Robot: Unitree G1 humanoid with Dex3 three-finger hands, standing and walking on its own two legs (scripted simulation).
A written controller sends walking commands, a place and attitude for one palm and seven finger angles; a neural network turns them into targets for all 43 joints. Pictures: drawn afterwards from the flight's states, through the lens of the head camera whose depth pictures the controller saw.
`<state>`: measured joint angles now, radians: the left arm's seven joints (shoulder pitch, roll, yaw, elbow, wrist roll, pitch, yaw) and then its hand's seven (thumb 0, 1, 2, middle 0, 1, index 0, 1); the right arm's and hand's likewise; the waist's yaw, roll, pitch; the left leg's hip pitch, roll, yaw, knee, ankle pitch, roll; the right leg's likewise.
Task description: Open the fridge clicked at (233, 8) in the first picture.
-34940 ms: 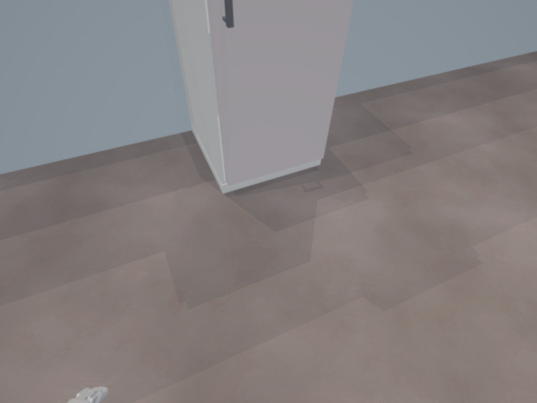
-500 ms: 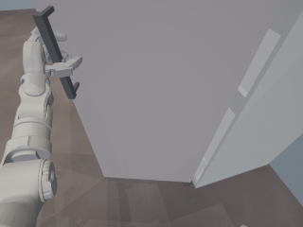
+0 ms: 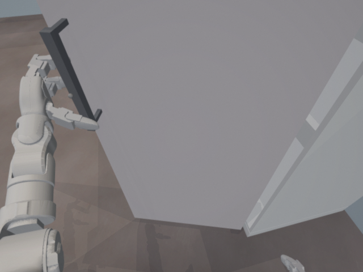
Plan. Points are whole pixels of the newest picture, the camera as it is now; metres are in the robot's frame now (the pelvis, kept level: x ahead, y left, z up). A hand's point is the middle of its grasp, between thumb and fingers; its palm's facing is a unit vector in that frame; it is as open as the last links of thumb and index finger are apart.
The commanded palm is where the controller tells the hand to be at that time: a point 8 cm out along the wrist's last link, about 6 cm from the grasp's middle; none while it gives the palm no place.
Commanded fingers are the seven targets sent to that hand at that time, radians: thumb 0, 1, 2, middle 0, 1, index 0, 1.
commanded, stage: slip the hand off the handle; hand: left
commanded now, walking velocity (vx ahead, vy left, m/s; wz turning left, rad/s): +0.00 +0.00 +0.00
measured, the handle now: (79, 82) +0.45 +0.24 +0.20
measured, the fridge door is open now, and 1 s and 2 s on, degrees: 70 70 70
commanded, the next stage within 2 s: draw the hand back to the body in 1.22 s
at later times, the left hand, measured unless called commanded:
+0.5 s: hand (42, 95) +0.40 +0.31 +0.20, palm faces +0.34 -0.92 -0.19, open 14.7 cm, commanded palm +0.36 +0.35 +0.20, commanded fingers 0.00 -0.55 0.20 -0.25 -1.15 -0.25 -1.15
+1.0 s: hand (17, 125) +0.32 +0.31 +0.19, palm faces +0.36 -0.92 -0.17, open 14.7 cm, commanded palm +0.28 +0.35 +0.20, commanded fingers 0.00 -0.55 0.20 -0.25 -1.15 -0.25 -1.15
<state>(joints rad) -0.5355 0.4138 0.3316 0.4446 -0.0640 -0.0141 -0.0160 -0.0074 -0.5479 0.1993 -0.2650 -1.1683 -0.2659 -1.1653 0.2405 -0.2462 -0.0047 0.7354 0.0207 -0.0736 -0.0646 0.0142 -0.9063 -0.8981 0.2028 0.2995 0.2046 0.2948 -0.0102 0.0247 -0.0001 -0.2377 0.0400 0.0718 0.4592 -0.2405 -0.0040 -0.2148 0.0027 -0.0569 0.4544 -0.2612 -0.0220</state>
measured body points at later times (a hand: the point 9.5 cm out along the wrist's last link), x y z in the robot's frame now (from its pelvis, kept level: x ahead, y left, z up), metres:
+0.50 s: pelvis +0.00 +0.00 +0.00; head +0.03 +0.00 +0.44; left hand +0.38 +0.35 +0.21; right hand +0.09 -0.27 -0.12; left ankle +0.00 +0.12 -0.74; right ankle -0.01 -0.10 -0.74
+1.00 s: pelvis -0.02 +0.01 +0.00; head -0.01 +0.00 +0.45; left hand +0.30 +0.36 +0.20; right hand +0.15 -0.24 -0.10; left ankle +0.00 +0.12 -0.74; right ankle -0.01 -0.10 -0.74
